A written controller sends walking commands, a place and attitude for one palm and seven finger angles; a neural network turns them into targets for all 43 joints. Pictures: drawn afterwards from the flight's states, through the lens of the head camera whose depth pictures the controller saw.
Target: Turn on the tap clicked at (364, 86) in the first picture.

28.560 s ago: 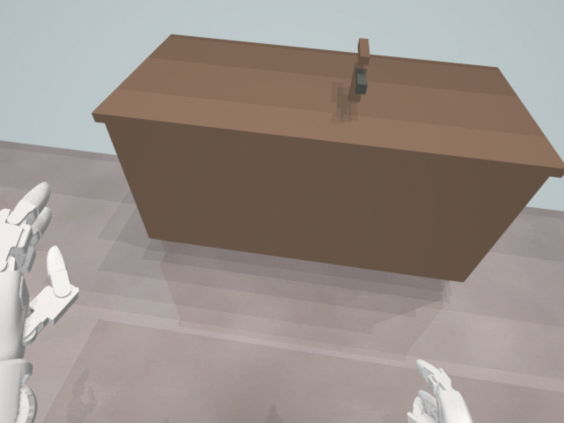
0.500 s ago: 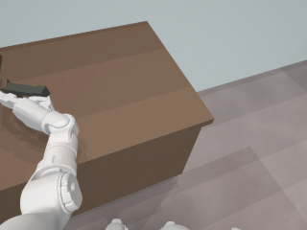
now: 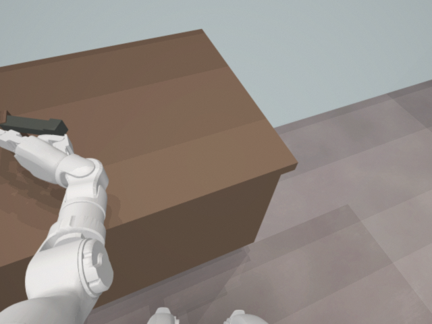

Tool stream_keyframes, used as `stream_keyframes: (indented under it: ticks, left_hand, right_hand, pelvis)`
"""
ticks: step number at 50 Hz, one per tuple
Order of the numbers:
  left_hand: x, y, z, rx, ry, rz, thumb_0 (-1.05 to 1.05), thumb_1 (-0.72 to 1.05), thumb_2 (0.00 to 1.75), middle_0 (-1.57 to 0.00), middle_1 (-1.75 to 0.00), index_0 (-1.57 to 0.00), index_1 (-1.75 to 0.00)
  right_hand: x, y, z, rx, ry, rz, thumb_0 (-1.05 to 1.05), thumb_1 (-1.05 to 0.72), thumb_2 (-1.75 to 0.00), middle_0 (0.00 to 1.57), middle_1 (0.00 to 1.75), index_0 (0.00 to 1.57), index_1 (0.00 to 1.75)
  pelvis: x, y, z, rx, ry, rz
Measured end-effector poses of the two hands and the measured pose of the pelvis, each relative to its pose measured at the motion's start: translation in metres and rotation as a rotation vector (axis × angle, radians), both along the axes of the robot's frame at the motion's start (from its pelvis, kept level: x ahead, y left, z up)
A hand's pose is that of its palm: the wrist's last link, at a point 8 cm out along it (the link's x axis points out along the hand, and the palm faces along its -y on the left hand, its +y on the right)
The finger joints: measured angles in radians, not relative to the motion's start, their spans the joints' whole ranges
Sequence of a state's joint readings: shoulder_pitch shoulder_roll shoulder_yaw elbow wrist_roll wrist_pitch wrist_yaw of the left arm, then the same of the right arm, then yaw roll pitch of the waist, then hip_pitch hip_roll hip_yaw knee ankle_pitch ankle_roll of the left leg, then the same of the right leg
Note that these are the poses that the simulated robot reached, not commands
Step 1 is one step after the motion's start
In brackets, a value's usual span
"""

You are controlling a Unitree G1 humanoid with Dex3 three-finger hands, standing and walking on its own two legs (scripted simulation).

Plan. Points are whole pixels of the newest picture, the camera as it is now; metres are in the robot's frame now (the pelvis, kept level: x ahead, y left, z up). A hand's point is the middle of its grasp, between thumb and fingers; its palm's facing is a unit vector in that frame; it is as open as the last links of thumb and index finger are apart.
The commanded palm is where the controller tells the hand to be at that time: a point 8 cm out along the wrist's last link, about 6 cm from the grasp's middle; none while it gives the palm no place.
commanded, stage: push the lever round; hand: left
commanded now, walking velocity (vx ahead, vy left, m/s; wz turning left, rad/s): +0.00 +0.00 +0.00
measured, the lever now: (55, 129) +0.48 +0.29 +0.09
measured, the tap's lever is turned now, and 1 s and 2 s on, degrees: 59 59 59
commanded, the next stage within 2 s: lift the hand up off the lever in 0.16 s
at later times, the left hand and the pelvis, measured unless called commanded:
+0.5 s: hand (66, 139) +0.46 +0.26 +0.09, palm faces +0.88 -0.47 -0.10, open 8.5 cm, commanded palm +0.45 +0.27 +0.09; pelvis +0.00 +0.01 +0.00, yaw -1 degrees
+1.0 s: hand (66, 136) +0.46 +0.26 +0.09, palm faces +0.89 -0.46 -0.09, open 8.5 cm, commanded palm +0.44 +0.27 +0.11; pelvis +0.01 +0.01 +0.01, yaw -1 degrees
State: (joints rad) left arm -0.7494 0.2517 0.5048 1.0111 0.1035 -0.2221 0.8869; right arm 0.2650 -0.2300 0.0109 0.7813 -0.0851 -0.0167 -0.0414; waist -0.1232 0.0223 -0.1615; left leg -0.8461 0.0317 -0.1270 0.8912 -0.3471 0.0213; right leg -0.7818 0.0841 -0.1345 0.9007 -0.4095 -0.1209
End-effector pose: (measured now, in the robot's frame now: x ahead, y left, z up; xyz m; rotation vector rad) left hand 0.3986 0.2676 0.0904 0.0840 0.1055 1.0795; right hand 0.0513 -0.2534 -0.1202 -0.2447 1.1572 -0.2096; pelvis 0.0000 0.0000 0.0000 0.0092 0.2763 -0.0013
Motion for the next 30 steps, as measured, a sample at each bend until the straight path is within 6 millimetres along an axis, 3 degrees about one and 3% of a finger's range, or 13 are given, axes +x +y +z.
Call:
stream_keyframes:
  ticks: [30]
  left_hand:
    - [0.001, -0.001, 0.003, -0.031, -0.007, 0.008, 0.02, 0.90, 0.90, -0.15, -0.15, 0.00, 0.00]
  right_hand:
    - [-0.002, 0.014, 0.006, -0.003, -0.016, -0.012, 0.00, -0.90, -0.90, 0.21, 0.30, 0.20, 0.30]
  pelvis:
    - [0.001, 0.010, 0.004, -0.008, -0.017, -0.007]
